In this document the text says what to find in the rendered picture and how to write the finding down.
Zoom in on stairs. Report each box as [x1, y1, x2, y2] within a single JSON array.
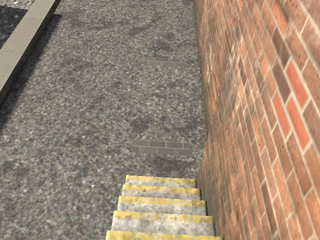
[[105, 175, 224, 240]]

